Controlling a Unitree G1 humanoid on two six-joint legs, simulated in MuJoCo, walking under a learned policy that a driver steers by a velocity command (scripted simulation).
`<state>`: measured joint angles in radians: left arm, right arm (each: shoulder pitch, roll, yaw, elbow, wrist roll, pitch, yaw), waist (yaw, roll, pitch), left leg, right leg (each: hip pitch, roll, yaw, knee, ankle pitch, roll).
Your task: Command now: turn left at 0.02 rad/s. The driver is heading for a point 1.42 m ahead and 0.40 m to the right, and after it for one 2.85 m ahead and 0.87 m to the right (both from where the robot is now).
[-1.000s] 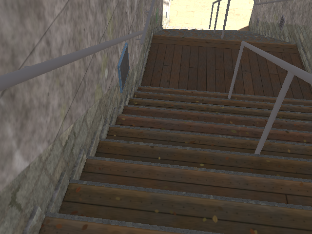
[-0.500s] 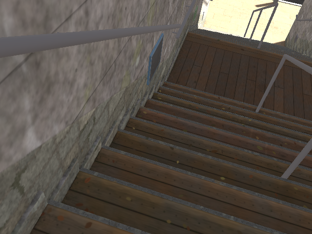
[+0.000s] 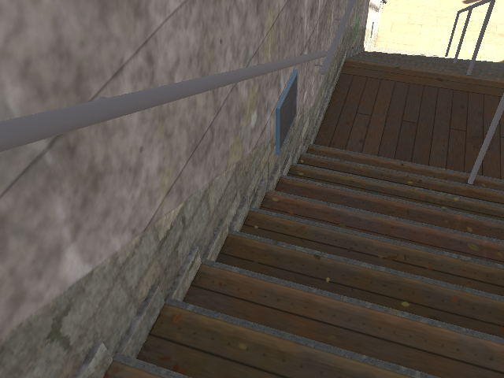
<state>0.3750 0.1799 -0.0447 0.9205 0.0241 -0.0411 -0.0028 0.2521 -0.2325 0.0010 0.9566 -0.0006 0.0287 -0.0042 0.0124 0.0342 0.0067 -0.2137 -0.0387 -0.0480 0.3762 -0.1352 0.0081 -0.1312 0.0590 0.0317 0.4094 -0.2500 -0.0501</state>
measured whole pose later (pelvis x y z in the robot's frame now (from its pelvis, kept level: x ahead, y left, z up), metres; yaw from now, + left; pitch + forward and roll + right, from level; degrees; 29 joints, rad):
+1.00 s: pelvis +0.03 -0.03 +0.00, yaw -2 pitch -1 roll +1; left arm 0.29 0.16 -0.02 1.08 0.02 -0.02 0.01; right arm 0.23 -0.16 -0.01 1.21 0.00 0.02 -0.02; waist 0.01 0.02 0.01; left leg -0.15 0.01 -0.04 0.32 -0.16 -0.03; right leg -0.05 0.10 0.05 0.31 -0.23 -0.09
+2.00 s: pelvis +0.14 +0.02 -0.02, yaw -1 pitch +1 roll +0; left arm 0.53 0.23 0.08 1.09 0.04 -0.05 0.02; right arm 0.13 -0.23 -0.06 1.03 -0.04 -0.02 0.00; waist 0.06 -0.04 -0.01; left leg -0.42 0.00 0.07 0.74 -0.25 0.07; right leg 0.00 0.04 0.06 0.49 -0.49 -0.05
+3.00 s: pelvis +0.71 +0.09 -0.33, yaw -26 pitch -1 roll +0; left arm 0.31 0.23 0.05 0.95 0.05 -0.01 0.01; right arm 0.34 -0.20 -0.05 0.97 0.00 -0.09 -0.02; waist 0.05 -0.05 0.02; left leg -0.26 0.00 0.12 0.64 -0.35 0.07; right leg -0.68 0.03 0.07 1.57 -0.33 -0.09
